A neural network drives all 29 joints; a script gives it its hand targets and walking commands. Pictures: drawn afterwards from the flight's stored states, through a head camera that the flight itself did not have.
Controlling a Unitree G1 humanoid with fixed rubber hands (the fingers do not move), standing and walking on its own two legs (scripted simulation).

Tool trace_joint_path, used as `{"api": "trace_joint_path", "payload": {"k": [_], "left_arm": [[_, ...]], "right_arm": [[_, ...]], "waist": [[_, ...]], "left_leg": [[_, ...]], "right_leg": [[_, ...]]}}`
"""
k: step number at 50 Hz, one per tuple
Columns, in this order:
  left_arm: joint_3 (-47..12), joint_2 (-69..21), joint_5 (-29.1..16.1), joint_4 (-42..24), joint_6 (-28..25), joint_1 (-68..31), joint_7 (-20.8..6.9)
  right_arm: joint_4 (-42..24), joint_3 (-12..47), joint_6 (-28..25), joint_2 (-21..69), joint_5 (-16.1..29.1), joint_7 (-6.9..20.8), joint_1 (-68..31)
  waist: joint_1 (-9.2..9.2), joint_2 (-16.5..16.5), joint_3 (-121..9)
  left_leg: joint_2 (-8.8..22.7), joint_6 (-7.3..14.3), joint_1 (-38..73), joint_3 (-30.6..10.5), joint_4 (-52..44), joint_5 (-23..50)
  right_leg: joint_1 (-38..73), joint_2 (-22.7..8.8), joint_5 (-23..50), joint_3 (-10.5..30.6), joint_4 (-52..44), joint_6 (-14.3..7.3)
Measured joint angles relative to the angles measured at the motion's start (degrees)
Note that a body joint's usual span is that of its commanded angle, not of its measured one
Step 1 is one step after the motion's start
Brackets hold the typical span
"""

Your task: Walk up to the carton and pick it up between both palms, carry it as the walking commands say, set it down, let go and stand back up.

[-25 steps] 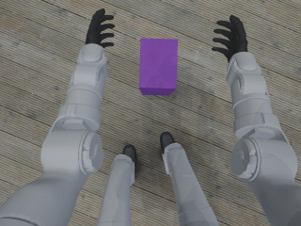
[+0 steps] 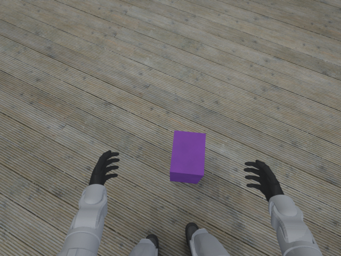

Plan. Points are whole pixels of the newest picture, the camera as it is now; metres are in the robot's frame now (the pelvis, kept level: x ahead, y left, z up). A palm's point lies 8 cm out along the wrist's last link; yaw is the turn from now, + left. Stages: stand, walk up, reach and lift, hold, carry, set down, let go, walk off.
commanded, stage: let go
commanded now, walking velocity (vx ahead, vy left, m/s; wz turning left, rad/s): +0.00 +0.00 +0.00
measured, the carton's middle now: (186, 159) +0.47 -0.09 -0.62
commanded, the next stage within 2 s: stand in 0.76 s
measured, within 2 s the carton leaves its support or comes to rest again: neither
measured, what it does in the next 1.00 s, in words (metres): stands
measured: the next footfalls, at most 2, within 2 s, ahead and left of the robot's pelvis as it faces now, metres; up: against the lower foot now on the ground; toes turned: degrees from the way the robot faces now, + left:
none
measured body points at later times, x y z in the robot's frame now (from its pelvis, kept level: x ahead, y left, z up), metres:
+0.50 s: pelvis +0.00 +0.03 +0.02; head +0.01 +0.01 +0.47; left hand +0.17 +0.26 -0.05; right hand +0.16 -0.20 -0.06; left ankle -0.02 +0.13 -0.72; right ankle +0.02 -0.11 -0.72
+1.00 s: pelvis +0.04 -0.02 +0.02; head +0.02 -0.04 +0.46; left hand +0.15 +0.27 -0.07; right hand +0.17 -0.31 -0.09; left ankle -0.02 +0.13 -0.72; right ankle +0.02 -0.11 -0.72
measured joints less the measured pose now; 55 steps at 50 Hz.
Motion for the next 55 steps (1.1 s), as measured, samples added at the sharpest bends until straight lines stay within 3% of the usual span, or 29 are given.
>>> {"api": "trace_joint_path", "payload": {"k": [10, 20, 30, 38, 46, 55], "left_arm": [[-4.57, 2.54, -2.95, -4.41, -0.98, 21.06, -3.06], [-5.57, 5.21, -4.53, -7.61, 0.95, 25.51, -4.93], [-5.99, 4.5, -3.9, -6.04, 4.06, 24.0, -6.87], [-6.0, 4.42, -3.63, -5.62, 3.31, 24.62, -6.34], [-5.32, 8.55, -1.93, 7.95, -1.14, 24.95, -3.31], [-3.09, 11.56, -2.52, 12.73, -2.63, 25.06, -2.99]], "right_arm": [[-2.24, 4.7, -0.59, 0.58, 0.08, -0.06, 17.06], [-4.64, 3.63, 2.31, 0.06, -0.73, 0.42, 19.98], [-4.25, 2.68, 6.85, -0.7, -1.61, 0.01, 16.8], [-4.21, 3.41, 10.66, -0.27, -1.44, -2.43, 17.3], [5.59, 2.22, 2.21, -5.77, -1.15, -5.57, 18.93], [11.12, 2.16, -0.6, -7.84, -1.58, -6.42, 23.17]], "waist": [[1.2, -0.38, 3.42], [3.22, 1.29, 9.17], [3.44, 1.87, 10.99], [5.1, -0.14, 11.37], [3.08, 2.55, 3.27], [3.96, 2.72, 0.68]], "left_leg": [[-1.14, 2.33, 21.82, 0.66, -6.64, 0.52], [-1.04, 3.24, 33.21, 1.75, -7.79, 0.11], [-0.46, 2.12, 38.58, 0.71, -9.4, 0.11], [1.65, -0.15, 39.6, -0.31, -10.01, -0.59], [2.79, -1.18, 33.1, -2.62, -4.56, -4.22], [2.7, -1.09, 33.61, -3.42, -5.1, -4.9]], "right_leg": [[22.04, -1.69, 0.05, 1.07, -6.81, 1.72], [33.55, -1.67, 0.42, 2.2, -8.86, 2.27], [37.97, -1.2, -0.87, 1.14, -8.06, 1.01], [38.46, 0.81, -1.8, -0.04, -7.59, -1.3], [33.63, 2.18, -4.49, -2.55, -4.8, -2.64], [34.38, 2.0, -5.43, -3.32, -5.36, -2.89]]}}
